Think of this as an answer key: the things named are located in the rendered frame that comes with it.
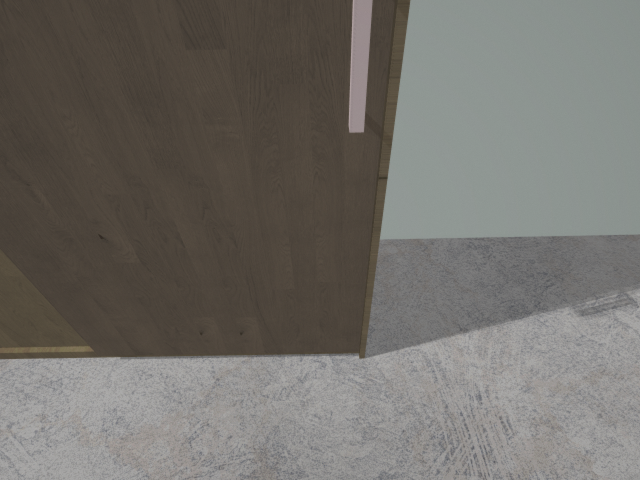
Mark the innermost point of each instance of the handle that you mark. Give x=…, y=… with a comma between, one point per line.
x=360, y=43

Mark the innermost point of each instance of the wardrobe door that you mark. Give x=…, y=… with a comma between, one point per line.
x=177, y=176
x=27, y=319

